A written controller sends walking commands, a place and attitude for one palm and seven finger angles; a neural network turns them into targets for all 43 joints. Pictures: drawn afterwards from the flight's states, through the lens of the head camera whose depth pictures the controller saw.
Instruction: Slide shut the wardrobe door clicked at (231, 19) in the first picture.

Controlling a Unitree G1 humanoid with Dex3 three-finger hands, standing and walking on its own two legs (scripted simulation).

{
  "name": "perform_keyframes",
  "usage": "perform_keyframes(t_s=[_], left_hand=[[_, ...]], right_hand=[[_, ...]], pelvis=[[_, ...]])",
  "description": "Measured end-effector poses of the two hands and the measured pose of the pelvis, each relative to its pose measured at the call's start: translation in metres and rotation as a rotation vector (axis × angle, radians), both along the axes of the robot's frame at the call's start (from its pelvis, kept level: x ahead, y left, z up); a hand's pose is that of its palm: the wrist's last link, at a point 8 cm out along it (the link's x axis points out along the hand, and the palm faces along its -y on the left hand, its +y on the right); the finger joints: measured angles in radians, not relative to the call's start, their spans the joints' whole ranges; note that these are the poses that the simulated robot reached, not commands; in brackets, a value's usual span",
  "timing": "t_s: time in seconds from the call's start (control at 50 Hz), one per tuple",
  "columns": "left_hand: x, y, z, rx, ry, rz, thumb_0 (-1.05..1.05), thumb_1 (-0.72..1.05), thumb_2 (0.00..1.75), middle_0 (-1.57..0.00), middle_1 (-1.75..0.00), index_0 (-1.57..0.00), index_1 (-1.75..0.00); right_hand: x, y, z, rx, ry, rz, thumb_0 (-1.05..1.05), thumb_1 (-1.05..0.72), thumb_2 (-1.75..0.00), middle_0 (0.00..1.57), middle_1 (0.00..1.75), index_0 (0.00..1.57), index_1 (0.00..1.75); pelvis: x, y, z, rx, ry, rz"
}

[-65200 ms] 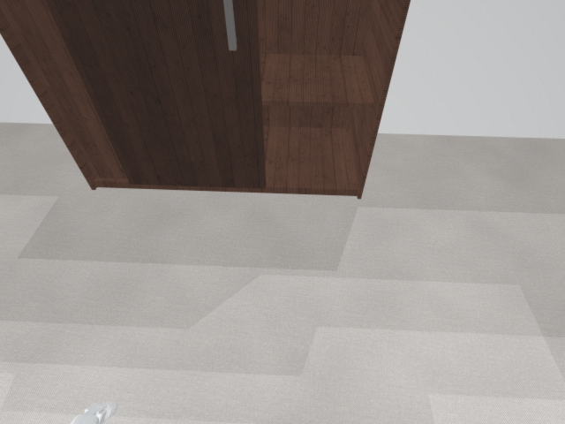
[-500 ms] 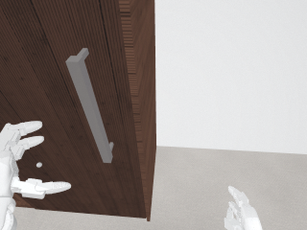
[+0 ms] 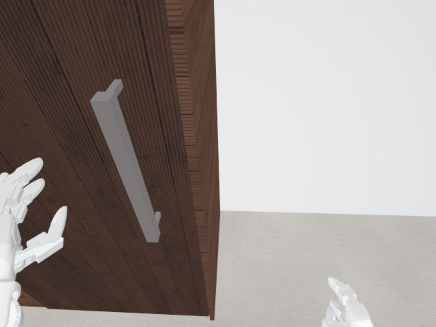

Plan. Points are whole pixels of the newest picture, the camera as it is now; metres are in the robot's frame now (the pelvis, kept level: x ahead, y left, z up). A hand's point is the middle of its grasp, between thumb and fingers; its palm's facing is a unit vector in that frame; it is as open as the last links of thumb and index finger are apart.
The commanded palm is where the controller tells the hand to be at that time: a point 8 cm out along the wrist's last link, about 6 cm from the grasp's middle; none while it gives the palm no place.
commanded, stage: draw the hand back to the body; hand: left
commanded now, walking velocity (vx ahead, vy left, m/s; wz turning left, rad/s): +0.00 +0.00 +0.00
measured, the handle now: (138, 175) +0.32 +0.19 +0.15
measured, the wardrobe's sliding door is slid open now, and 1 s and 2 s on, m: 0.00 0.00 0.00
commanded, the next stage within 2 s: step back with the hand held close in 0.38 s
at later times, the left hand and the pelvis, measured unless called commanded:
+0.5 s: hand (46, 233) +0.18 +0.27 +0.16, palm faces +0.47 -0.80 -0.38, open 7.4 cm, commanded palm +0.13 +0.30 +0.18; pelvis +0.00 +0.00 +0.00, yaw +0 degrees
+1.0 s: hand (23, 248) +0.16 +0.28 +0.17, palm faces +0.38 -0.78 -0.50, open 7.4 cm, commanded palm +0.10 +0.31 +0.18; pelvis -0.05 +0.02 -0.01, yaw -3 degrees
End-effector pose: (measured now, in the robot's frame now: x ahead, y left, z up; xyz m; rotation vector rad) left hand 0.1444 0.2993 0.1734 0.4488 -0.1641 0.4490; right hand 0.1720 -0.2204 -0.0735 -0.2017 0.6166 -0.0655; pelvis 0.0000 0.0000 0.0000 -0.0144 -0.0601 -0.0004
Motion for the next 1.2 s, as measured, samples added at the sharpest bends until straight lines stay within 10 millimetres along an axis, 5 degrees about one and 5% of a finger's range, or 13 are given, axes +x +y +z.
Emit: perform_keyframes(t_s=[0.2,0.54,0.64,0.78,1.02,1.2], left_hand=[[0.0,0.005,0.004,-0.003,-0.016,0.02,0.01,0.83,0.87,-0.21,-0.33,-0.21,-0.34],[-0.007,0.002,0.007,0.007,-0.012,0.021,0.01,0.89,0.9,-0.21,-0.3,-0.21,-0.3],[0.001,0.007,0.014,0.065,-0.036,0.005,0.01,0.89,0.9,-0.21,-0.3,-0.2,-0.3],[0.01,-0.002,-0.005,0.077,0.068,-0.11,0.01,0.89,0.9,-0.21,-0.3,-0.2,-0.3],[-0.033,0.02,0.014,0.171,-0.057,-0.101,0.01,0.89,0.9,-0.22,-0.3,-0.21,-0.3],[-0.067,0.021,-0.005,0.089,-0.088,-0.041,0.01,0.89,0.9,-0.21,-0.3,-0.21,-0.3]], right_hand=[[0.007,0.007,0.002,0.007,0.002,0.021,0.01,-0.9,-0.9,0.2,0.3,0.2,0.3],[-0.006,0.004,-0.002,0.011,0.035,0.016,0.01,-0.9,-0.9,0.2,0.3,0.2,0.3],[-0.014,-0.003,0.0,-0.013,0.07,-0.001,0.01,-0.9,-0.9,0.2,0.3,0.2,0.3],[-0.037,-0.015,0.002,-0.042,0.11,-0.099,0.01,-0.9,-0.9,0.2,0.3,0.2,0.3],[-0.076,-0.002,0.003,-0.069,0.098,-0.116,0.01,-0.9,-0.9,0.2,0.3,0.2,0.3],[-0.1,0.013,-0.01,-0.047,0.095,-0.057,0.01,-0.9,-0.9,0.2,0.3,0.2,0.3]], pelvis=[[0.0,0.002,0.001,0.0,-0.004,0.003],[-0.006,-0.002,0.002,-0.001,-0.013,0.003],[-0.015,-0.001,0.004,-0.01,0.025,-0.019],[-0.027,0.01,0.003,-0.001,0.066,-0.048],[-0.056,0.021,-0.007,0.012,0.043,-0.043],[-0.085,0.023,-0.015,-0.004,0.043,-0.02]])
